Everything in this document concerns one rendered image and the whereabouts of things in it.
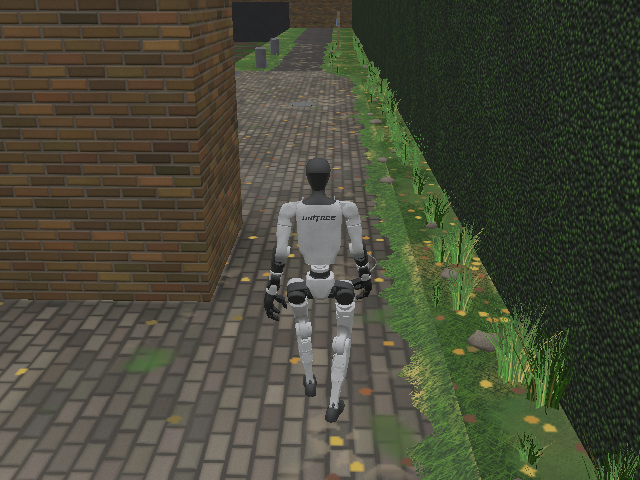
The robot right forearm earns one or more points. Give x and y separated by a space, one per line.
362 264

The robot left upper arm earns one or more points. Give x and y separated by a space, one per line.
287 212

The right robot shin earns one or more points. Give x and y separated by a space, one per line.
338 373

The robot right hand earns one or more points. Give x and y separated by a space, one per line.
359 284

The robot right upper arm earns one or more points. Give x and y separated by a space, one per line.
350 211

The robot left hand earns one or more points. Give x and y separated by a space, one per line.
269 306

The robot left forearm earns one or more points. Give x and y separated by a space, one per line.
275 275

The robot right foot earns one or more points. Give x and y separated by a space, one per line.
333 414

